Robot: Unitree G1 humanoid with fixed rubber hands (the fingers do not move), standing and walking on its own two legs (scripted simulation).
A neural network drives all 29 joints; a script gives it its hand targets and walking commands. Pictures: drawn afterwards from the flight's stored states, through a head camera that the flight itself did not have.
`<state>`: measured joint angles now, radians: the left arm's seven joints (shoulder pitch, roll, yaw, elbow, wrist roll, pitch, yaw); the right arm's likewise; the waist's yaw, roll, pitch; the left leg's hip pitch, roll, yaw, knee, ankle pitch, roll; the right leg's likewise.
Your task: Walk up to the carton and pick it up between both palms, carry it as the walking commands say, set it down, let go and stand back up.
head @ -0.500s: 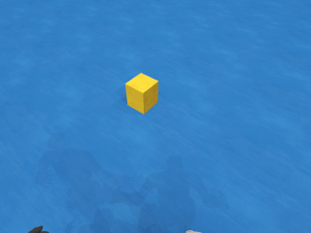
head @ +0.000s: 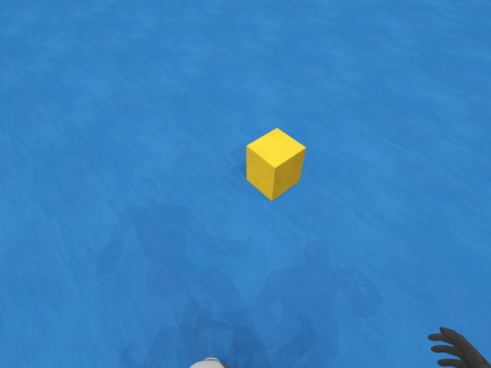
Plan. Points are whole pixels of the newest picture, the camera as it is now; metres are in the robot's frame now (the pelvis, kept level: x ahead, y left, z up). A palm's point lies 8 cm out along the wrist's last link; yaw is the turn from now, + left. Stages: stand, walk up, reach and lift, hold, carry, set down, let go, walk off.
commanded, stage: walk up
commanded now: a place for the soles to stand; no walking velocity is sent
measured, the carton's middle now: (274, 164) +1.16 -0.06 -0.64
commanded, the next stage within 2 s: none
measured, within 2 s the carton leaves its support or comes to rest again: neither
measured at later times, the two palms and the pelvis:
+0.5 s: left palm (117, 239) +0.36 +0.30 -0.05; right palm (479, 325) +0.24 -0.37 -0.09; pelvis +0.21 -0.03 -0.01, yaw -2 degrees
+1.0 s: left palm (143, 192) +0.51 +0.30 -0.09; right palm (447, 215) +0.44 -0.37 -0.05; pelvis +0.40 -0.02 +0.00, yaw -3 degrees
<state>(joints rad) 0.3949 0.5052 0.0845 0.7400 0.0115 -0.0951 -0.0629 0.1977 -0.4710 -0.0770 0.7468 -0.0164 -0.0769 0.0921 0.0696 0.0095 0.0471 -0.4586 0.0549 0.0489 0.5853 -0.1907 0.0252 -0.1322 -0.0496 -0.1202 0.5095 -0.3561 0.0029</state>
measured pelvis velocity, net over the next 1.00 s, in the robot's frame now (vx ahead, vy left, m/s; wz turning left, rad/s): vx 0.40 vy -0.02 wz -0.04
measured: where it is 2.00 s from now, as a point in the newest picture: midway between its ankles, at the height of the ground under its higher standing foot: (269, 272)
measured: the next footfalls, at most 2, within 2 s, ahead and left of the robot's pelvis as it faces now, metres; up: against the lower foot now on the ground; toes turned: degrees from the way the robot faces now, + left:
left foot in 0.02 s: +0.17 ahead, +0.12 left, +0.00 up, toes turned +3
right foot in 0.42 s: +0.32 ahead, -0.15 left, +0.00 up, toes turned -6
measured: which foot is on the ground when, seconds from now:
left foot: up 0.00-0.00, down 0.02-0.42, up 0.44-0.74, down 0.76-1.00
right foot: down 0.00-0.04, up 0.06-0.40, down 0.42-0.76, up 0.78-1.00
